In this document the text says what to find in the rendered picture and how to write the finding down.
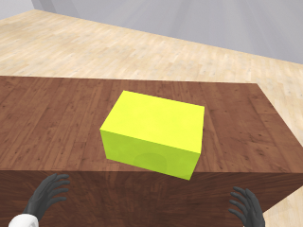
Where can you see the robot right hand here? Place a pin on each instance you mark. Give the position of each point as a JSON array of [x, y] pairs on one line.
[[252, 214]]

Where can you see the left robot forearm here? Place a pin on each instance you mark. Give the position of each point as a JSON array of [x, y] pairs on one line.
[[24, 220]]

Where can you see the carton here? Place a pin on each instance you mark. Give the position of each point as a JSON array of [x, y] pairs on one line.
[[154, 133]]

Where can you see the pedestal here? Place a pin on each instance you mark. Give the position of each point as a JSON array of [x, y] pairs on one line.
[[52, 125]]

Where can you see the robot left hand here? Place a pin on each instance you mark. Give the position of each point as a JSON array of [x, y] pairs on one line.
[[42, 199]]

